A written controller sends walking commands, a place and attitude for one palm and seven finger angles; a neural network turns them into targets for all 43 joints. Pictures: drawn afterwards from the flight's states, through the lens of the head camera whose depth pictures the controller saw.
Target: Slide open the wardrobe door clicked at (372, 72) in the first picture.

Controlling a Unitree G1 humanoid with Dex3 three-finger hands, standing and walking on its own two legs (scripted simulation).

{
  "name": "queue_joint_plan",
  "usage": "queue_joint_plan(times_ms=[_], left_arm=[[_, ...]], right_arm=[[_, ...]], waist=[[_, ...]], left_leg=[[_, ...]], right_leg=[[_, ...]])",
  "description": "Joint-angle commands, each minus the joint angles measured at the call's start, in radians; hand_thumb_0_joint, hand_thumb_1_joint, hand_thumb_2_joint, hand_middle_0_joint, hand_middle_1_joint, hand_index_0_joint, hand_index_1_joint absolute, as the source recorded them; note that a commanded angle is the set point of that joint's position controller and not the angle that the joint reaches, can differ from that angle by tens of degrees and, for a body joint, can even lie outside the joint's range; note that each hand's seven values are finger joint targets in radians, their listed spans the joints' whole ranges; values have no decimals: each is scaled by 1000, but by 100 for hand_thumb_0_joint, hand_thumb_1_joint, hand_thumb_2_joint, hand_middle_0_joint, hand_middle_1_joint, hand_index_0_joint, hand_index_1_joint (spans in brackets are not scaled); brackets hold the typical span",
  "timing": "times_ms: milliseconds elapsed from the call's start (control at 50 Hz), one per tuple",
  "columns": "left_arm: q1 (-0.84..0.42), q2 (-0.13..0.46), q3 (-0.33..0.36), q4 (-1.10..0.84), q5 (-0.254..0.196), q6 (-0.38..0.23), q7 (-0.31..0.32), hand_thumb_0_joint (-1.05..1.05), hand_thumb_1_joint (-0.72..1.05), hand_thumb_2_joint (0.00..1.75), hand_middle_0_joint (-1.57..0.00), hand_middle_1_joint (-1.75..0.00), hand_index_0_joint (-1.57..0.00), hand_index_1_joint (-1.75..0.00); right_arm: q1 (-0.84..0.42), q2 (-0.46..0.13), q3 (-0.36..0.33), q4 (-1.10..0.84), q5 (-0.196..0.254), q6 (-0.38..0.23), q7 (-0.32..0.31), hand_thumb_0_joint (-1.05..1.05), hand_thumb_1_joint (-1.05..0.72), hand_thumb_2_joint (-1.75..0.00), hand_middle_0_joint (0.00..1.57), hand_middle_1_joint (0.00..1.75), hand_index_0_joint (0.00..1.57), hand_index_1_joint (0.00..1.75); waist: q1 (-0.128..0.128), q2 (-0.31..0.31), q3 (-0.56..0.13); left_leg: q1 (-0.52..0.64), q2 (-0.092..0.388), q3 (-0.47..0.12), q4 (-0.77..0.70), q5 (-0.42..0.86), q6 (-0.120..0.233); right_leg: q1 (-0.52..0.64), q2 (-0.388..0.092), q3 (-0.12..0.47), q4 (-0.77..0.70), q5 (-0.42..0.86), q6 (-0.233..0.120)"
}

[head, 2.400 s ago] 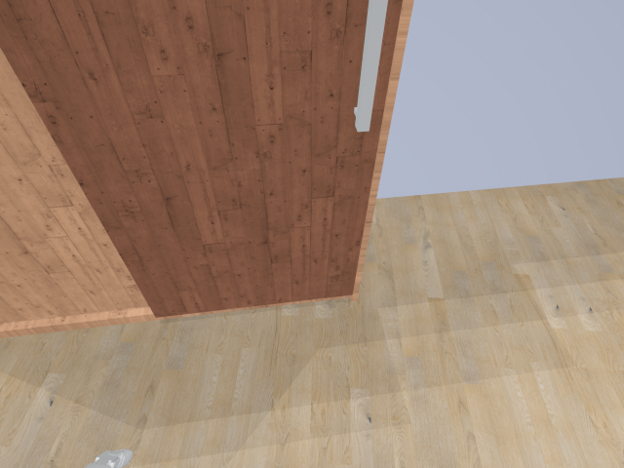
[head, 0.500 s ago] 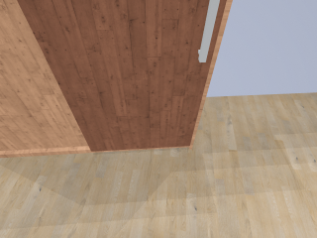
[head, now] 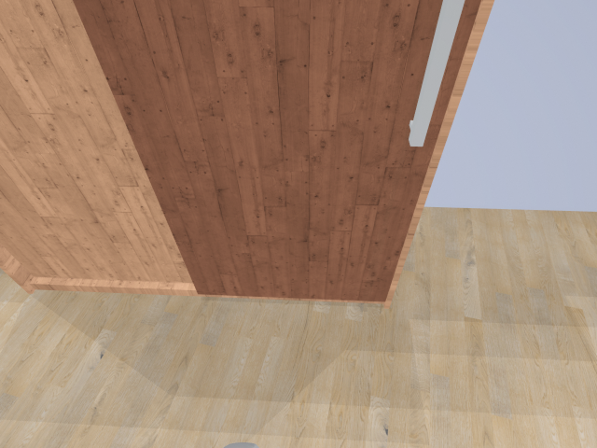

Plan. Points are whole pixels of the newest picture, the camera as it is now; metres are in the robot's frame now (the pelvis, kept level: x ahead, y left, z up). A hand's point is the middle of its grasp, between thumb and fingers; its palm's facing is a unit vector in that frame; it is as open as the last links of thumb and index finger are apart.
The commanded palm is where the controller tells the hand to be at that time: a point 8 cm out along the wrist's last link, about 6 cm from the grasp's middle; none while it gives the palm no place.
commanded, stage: take the last steps up to it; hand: right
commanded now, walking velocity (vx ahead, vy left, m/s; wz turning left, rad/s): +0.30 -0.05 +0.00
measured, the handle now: (433, 59) +0.73 -0.18 +0.19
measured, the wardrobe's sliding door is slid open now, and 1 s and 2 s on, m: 0.00 0.00 0.00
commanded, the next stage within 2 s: come to a stop and stand still in 0.44 s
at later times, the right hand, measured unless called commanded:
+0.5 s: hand out of the picture +0.17 -0.19 -0.19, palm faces +0.09 +0.98 -0.18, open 7.3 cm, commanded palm none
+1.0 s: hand (423, 376) +0.30 -0.19 -0.18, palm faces +0.03 +0.96 -0.26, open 7.4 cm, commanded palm none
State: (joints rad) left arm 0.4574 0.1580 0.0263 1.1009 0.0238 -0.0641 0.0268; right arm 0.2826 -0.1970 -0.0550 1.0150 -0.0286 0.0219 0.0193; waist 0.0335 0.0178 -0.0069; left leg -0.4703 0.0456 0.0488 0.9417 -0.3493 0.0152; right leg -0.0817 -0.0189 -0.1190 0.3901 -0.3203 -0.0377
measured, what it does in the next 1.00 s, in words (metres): walks ahead: left foot, then right foot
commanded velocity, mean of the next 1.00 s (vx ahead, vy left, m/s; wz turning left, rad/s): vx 0.01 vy -0.02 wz -0.01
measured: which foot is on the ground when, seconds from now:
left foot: up 0.00-0.16, down 0.18-0.52, up 0.54-0.94, down 0.96-1.00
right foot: down 0.00-0.20, up 0.22-0.50, down 0.52-0.96, up 0.98-1.00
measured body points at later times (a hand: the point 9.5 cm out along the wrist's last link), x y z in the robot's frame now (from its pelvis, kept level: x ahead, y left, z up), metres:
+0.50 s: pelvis +0.16 +0.00 -0.01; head +0.17 -0.02 +0.44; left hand +0.21 +0.24 -0.15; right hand +0.16 -0.24 -0.17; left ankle +0.14 +0.13 -0.74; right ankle +0.22 -0.11 -0.73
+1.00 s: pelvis +0.23 +0.01 -0.02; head +0.26 +0.03 +0.43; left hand +0.28 +0.25 -0.18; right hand +0.30 -0.24 -0.16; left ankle +0.27 +0.12 -0.75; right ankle +0.23 -0.11 -0.73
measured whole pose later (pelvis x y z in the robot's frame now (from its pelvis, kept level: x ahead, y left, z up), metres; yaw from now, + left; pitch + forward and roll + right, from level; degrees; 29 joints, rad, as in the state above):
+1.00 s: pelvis +0.23 +0.01 -0.02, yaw +1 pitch -1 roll -1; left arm 0.18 0.17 0.08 1.03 0.02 0.04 0.03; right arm 0.20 -0.18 -0.05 0.97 -0.03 0.02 -0.03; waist 0.00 -0.02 0.10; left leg -0.32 0.04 0.07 0.62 -0.25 0.02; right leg -0.30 -0.07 -0.12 0.71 -0.42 0.01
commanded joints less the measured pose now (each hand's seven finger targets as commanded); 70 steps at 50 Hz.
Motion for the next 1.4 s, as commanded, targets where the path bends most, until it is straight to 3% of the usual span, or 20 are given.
queue_joint_plan(times_ms=[0, 80, 140, 180, 240, 320, 460, 480, 500, 520, 600, 700, 900, 940, 960, 1060, 1180, 1260, 1340, 1380], left_arm=[[84, 132, 18, 2, 1, -16, 8, 0, 90, 90, -20, -30, -20, -30], [85, 130, 23, 26, 5, -8, 4, 0, 90, 90, -20, -30, -20, -30], [57, 120, 22, 31, -11, -7, 0, 0, 90, 90, -20, -30, -20, -30], [50, 57, 19, -35, -19, -9, -12, 0, 90, 90, -20, -30, -20, -30], [-83, 42, 31, -49, -2, 15, -21, 0, 90, 90, -20, -30, -20, -30], [-25, -23, 30, -40, 2, 46, -32, 0, 90, 90, -20, -30, -20, -30], [-34, 33, 30, -70, 0, 23, -41, 0, 90, 90, -20, -30, -20, -30], [32, 81, 40, -56, 1, 17, -37, 0, 90, 90, -20, -30, -20, -30], [105, 179, 60, -48, 14, 11, -25, 0, 90, 90, -20, -30, -20, -30], [142, 232, 62, -48, 15, 19, -15, 0, 90, 90, -20, -30, -20, -30], [-155, 120, 4, -106, 0, 1, 20, 0, 90, 90, -20, -30, -20, -30], [-167, 160, 42, -85, -8, 42, 34, 0, 90, 90, -20, -30, -20, -30], [-257, 170, 77, -116, 1, 82, 11, 0, 90, 90, -20, -30, -20, -30], [-194, 60, 63, -138, -15, 86, -3, 0, 90, 90, -20, -30, -20, -30], [-212, 71, 66, -140, -15, 105, 3, 0, 90, 90, -20, -30, -20, -30], [-215, 94, 64, -120, -3, 118, -12, 0, 90, 90, -20, -30, -20, -30], [-236, 74, 45, -139, -8, 97, -24, 0, 90, 90, -20, -30, -20, -30], [-95, 60, 29, -92, -9, 78, -16, 0, 90, 90, -20, -30, -20, -30], [-146, 169, 27, -99, 7, 57, 1, 0, 90, 90, -20, -30, -20, -30], [-206, 143, 17, -98, 5, 48, 10, 0, 90, 90, -20, -30, -20, -30]], right_arm=[[-145, 2, 1, -112, 4, -43, 9, 0, -90, -90, 20, 30, 20, 30], [-157, -4, -5, -115, 4, -49, 7, 0, -90, -90, 20, 30, 20, 30], [98, -68, -31, -26, -3, -67, -4, 0, -90, -90, 20, 30, 20, 30], [307, -232, -68, 26, 11, -85, -28, 0, -90, -90, 20, 30, 20, 30], [78, -115, -37, -16, 8, -76, -42, 0, -90, -90, 20, 30, 20, 30], [23, -56, -26, -22, -7, -87, -46, 0, -90, -90, 20, 30, 20, 30], [18, -107, -33, -6, -1, -63, -33, 0, -90, -90, 20, 30, 20, 30], [33, -81, -27, -8, -2, -56, -30, 0, -90, -90, 20, 30, 20, 30], [39, -27, -19, -30, 7, -49, -25, 0, -90, -90, 20, 30, 20, 30], [4, -17, -11, -65, 3, -51, -28, 0, -90, -90, 20, 30, 20, 30], [66, -6, 6, 19, 11, -38, -37, 0, -90, -90, 20, 30, 20, 30], [63, -36, -1, 3, 5, 10, -51, 0, -90, -90, 20, 30, 20, 30], [71, -43, -25, -48, 0, -3, -49, 0, -90, -90, 20, 30, 20, 30], [47, -177, -40, -58, -11, -25, -60, 0, -90, -90, 20, 30, 20, 30], [74, -183, -33, -66, -1, -22, -57, 0, -90, -90, 20, 30, 20, 30], [-65, -144, -34, -98, -2, -19, -67, 0, -90, -90, 20, 30, 20, 30], [-10, -174, -43, -81, -9, -18, -60, 0, -90, -90, 20, 30, 20, 30], [-55, -161, -40, -70, 2, -9, -54, 0, -90, -90, 20, 30, 20, 30], [-97, -44, -5, -66, 10, -2, -39, 0, -90, -90, 20, 30, 20, 30], [-68, -43, 1, -25, 0, -4, -30, 0, -90, -90, 20, 30, 20, 30]], waist=[[5, -130, 147], [-5, -132, 139], [-126, -36, 16], [-160, 225, -135], [-87, 68, 86], [-10, 94, 79], [13, 88, 77], [36, -45, 43], [62, -305, 36], [71, -371, 48], [-52, -101, 31], [-27, -129, -8], [-67, -122, -21], [-42, 250, -48], [-77, 167, -67], [-42, 128, -4], [-88, 140, -18], [-32, 146, -38], [-30, -250, 105], [-59, -216, 138]], left_leg=[[-114, 31, 46, -138, 46, -8], [32, 1, 87, -296, 73, 8], [459, -8, 67, -440, 164, 46], [726, 445, -561, -676, 133, 223], [334, 363, -353, -744, -85, 193], [136, 265, -83, -747, 129, 139], [92, 183, 0, -593, 3, 82], [47, 136, 28, -439, -32, 60], [-78, 13, 123, -166, -151, 6], [-162, -45, 95, 69, -304, -6], [17, 64, -56, 44, -66, -39], [61, 16, -5, -105, -38, -47], [258, 5, 17, -439, 225, -30], [376, 314, -301, -547, 789, 93], [310, 380, -292, -575, 818, 175], [233, 269, -208, -610, 427, 161], [294, 258, -242, -667, 175, 158], [180, 195, -185, -661, -6, 94], [135, 6, 16, -401, 11, -46], [194, 7, -5, -355, 68, -36]], right_leg=[[32, -234, 170, -192, 303, -142], [7, -234, 133, -131, 367, -128], [-142, -150, 43, 200, 442, -59], [-516, 7, 9, 765, -239, 10], [-552, -121, 125, 849, -80, 13], [-365, -126, 66, 583, -19, 47], [-90, -37, -39, 172, 96, 54], [16, -64, 21, 101, 71, 45], [78, -264, 302, -46, 41, -33], [57, -395, 512, -172, 54, -123], [-88, -298, 194, -77, 782, -106], [20, -315, 130, -11, 1007, -122], [-109, -242, 84, 140, 527, -45], [-319, -10, -25, 419, -152, 64], [-299, 9, 87, 573, -310, 59], [-376, -14, 147, 771, -121, 79], [-292, -11, 87, 399, -152, 75], [-65, 6, 47, 93, -10, 54], [-265, -261, 418, -277, -261, -59], [-293, -218, 338, -264, -172, -47]])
